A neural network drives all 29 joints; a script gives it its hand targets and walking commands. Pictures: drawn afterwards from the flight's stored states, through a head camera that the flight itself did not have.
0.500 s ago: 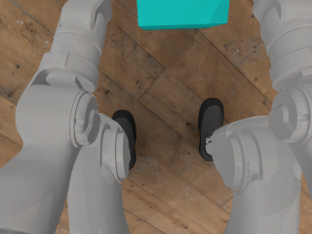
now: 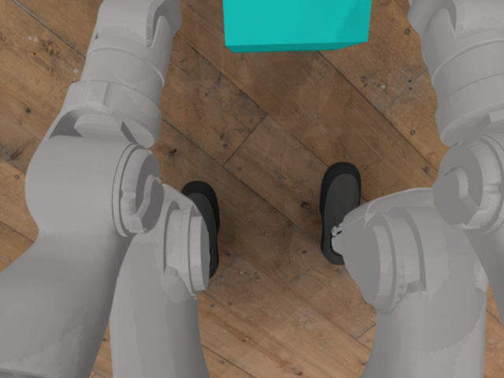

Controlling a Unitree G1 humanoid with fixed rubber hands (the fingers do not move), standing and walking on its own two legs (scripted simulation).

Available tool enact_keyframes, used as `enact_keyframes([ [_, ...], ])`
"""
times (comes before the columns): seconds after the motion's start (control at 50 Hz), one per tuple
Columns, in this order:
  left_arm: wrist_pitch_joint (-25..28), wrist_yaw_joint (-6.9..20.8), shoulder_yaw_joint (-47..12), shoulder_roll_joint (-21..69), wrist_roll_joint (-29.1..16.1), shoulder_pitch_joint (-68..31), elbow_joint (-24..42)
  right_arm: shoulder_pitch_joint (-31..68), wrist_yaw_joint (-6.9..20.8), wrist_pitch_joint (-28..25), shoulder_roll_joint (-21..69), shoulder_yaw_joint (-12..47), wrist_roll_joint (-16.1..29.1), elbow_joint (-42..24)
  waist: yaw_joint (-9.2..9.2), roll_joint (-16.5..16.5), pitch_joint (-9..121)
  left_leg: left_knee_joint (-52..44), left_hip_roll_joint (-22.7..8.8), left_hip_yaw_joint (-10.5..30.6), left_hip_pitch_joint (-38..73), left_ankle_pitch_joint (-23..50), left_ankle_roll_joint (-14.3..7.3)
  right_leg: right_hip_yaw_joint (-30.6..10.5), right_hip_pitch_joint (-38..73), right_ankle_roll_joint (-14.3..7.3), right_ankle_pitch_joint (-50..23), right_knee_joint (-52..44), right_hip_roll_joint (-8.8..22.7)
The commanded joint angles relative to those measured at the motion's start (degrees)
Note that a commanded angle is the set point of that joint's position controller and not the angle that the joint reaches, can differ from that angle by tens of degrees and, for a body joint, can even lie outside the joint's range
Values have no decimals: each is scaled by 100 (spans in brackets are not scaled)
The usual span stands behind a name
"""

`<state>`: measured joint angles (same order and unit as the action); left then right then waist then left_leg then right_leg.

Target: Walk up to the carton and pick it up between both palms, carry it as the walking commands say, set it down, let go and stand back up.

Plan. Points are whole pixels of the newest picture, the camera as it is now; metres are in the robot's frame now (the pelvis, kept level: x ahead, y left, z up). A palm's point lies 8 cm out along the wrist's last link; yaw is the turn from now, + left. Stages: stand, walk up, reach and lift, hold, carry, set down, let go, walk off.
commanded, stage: reach and lift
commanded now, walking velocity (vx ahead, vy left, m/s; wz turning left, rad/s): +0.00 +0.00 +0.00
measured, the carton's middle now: out of the picture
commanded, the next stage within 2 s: none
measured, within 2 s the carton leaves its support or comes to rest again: leaves its support in 0.40 s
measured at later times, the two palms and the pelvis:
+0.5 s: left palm out of the picture +0.56 +0.12 -0.19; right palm out of the picture +0.56 -0.14 -0.19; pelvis +0.00 +0.00 +0.00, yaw +0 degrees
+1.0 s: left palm out of the picture +0.55 +0.12 -0.14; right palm out of the picture +0.56 -0.13 -0.14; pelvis -0.01 -0.01 +0.01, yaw +1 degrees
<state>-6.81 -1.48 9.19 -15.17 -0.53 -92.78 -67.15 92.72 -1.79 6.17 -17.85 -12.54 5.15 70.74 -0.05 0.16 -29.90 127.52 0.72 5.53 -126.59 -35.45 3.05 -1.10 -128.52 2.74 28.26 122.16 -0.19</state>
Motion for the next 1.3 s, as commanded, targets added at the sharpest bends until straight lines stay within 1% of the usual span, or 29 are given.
enact_keyframes([
  [0.0,-1,1236,-746,4974,-61,-1871,812,2404,1304,-115,5020,936,264,-1344,45,344,5753,-885,588,-758,2351,1930,-271,422,2230,-207,-1479,-122,-659],
  [0.04,28,1218,-752,5070,-85,-1881,960,2468,1300,-96,5278,1056,336,-1401,218,309,5981,-883,620,-801,2267,2062,-293,393,2463,-210,-1691,-102,-676],
  [0.1,12,1191,-898,5207,-191,-2152,963,2679,1238,-131,5296,1002,347,-1460,59,388,6182,-959,608,-715,2572,2113,-278,485,2540,-215,-1688,-57,-648],
  [0.22,30,1113,-1173,5505,-404,-2447,1345,3063,1165,-143,5658,1315,645,-1895,189,330,7358,-852,639,-828,3084,2480,-224,528,3120,-199,-2019,-58,-723],
  [0.24,19,1085,-1228,5612,-426,-2538,1385,3149,1133,-158,5643,1332,698,-2053,77,396,7713,-833,627,-798,3316,2626,-234,575,3213,-179,-2138,-17,-707],
  [0.34,-19,997,-1441,5927,-597,-2841,1785,3544,1029,-142,5880,1554,914,-2556,43,478,9218,-815,669,-827,4091,3034,-187,669,3830,-148,-2486,-54,-731],
  [0.36,-40,1002,-1572,6036,-652,-3018,1921,3391,994,-111,5976,1561,905,-2414,-63,550,9351,-800,653,-825,4196,3120,-146,676,3878,-182,-2566,-89,-730],
  [0.42,-148,999,-1634,6203,-681,-3046,2066,3619,943,-48,6053,1699,949,-2803,-86,514,10046,-853,676,-906,4409,3102,-111,718,4340,-161,-2603,-150,-731],
  [0.46,-229,1004,-1459,6242,-542,-2916,1968,3788,949,26,6275,1764,972,-2971,42,379,10184,-918,662,-956,4249,2859,-164,746,4565,-141,-2511,-208,-759],
  [0.5,-339,1070,-1261,6314,-393,-2790,1784,3873,942,117,6345,1721,929,-2924,124,236,9943,-996,662,-971,3977,2518,-214,720,4492,-112,-2194,-282,-750],
  [0.58,-379,1129,-1236,6414,-495,-3362,2433,3894,939,322,6680,1753,824,-3009,108,-41,10387,-1053,684,-1107,3769,2260,-220,704,5012,-111,-2077,-435,-807],
  [0.6,-403,1111,-1238,6420,-476,-3399,2499,4002,942,343,6870,1769,877,-3187,263,77,10572,-1124,714,-1121,3790,2326,-231,686,5061,-118,-2205,-404,-836],
  [0.64,-505,1193,-958,6354,-316,-3208,2074,4117,947,436,6870,1688,725,-2981,273,-103,10035,-1130,663,-1155,3396,1945,-273,665,4920,-81,-1843,-531,-808],
  [0.66,-530,1204,-1031,6473,-377,-3263,2277,4232,937,438,6926,1770,769,-3292,319,-98,10500,-1171,697,-1174,3689,2059,-267,681,5136,-89,-1890,-566,-834],
  [0.68,-536,1181,-1099,6450,-454,-3567,2601,4350,924,461,6943,1814,832,-3453,319,-72,10877,-1199,710,-1160,3811,2075,-272,669,5292,-111,-1939,-554,-846],
  [0.72,-595,1212,-1116,6484,-377,-3525,2525,3946,971,582,7161,1698,687,-2983,208,-216,10546,-1347,677,-1123,3551,1836,-252,750,5097,-116,-1803,-597,-838],
  [0.74,-610,1220,-1095,6614,-316,-3504,2557,3916,980,595,7145,1591,636,-2914,243,2,10574,-1334,700,-1154,3659,1907,-230,702,4990,-153,-1802,-594,-856],
  [0.78,-621,1218,-1059,6503,-268,-3449,2529,3782,1009,637,7277,1615,561,-2845,307,-114,10630,-1386,725,-1143,3722,1958,-227,716,4971,-140,-1839,-653,-860],
  [0.8,-631,1244,-1074,6567,-248,-3535,2539,3809,989,637,7183,1506,411,-2829,146,-97,10508,-1351,718,-1175,3506,1755,-222,714,4911,-146,-1671,-689,-869],
  [0.82,-644,1254,-1028,6506,-194,-3512,2492,3762,983,669,7279,1535,402,-2810,282,-137,10558,-1368,732,-1235,3499,1767,-227,686,4983,-123,-1657,-749,-869],
  [0.88,-691,1312,-1057,6582,-263,-3420,2671,3867,924,686,7322,1683,381,-3259,293,-213,11243,-1324,791,-1333,3552,1936,-222,613,5562,-89,-1955,-773,-880],
  [0.9,-688,1294,-1188,6554,-343,-3585,2903,3884,902,697,7313,1736,479,-3331,229,-121,11627,-1329,771,-1322,3729,2024,-219,654,5754,-70,-2096,-718,-886],
  [0.96,-694,1229,-1515,6635,-614,-3981,3476,3854,814,774,7604,1948,578,-3694,183,-292,12635,-1354,795,-1340,4154,2320,-185,642,6372,-60,-2502,-742,-929],
  [1.06,-853,1366,-1239,6755,-233,-3226,2678,3254,838,922,7845,1631,122,-3066,156,-241,11628,-1580,803,-1371,3510,1708,-200,640,5887,-34,-1927,-1023,-952],
  [1.12,-850,1355,-1452,6866,-345,-3442,3044,3244,825,939,7937,1812,156,-3459,111,-283,12378,-1649,861,-1370,3691,1961,-169,596,6285,-28,-2303,-1077,-971],
  [1.18,-830,1351,-1573,6968,-264,-3386,2996,2882,808,970,8050,1733,-24,-3268,29,-59,12293,-1739,881,-1389,3571,1856,-144,521,6175,-53,-2228,-1230,-981],
  [1.2,-789,1349,-1543,6909,-310,-3506,3127,2862,800,984,8104,1715,-67,-3171,7,-272,12254,-1803,874,-1330,3558,1780,-160,524,6157,-14,-2126,-1288,-979],
  [1.22,-776,1322,-1655,6904,-296,-3635,3280,2975,787,949,8053,1758,-32,-3463,21,-89,12583,-1830,874,-1338,3831,1913,-162,556,6221,-13,-2246,-1273,-1026],
  [1.28,-778,1216,-1846,7023,-414,-3747,3451,3230,751,950,7983,1953,54,-3767,41,-142,13068,-1881,920,-1357,4169,2024,-151,587,6418,-9,-2252,-1327,-1028],
])
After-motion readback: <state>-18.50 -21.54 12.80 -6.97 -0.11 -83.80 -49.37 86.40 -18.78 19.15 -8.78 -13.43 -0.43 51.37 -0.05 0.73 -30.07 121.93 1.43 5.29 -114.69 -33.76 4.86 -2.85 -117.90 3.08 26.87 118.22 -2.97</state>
